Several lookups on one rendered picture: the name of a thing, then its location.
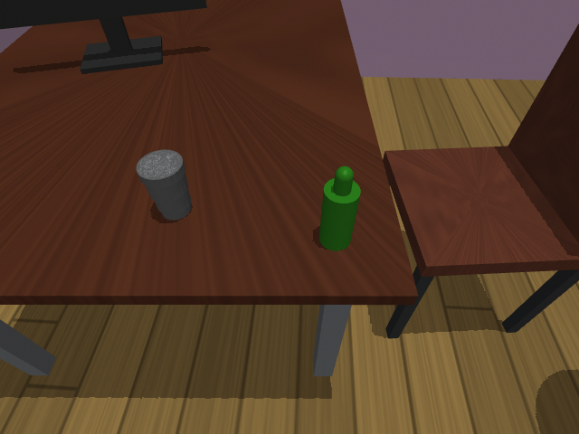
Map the table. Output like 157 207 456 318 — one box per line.
0 0 418 376

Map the chair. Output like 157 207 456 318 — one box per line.
383 24 579 339

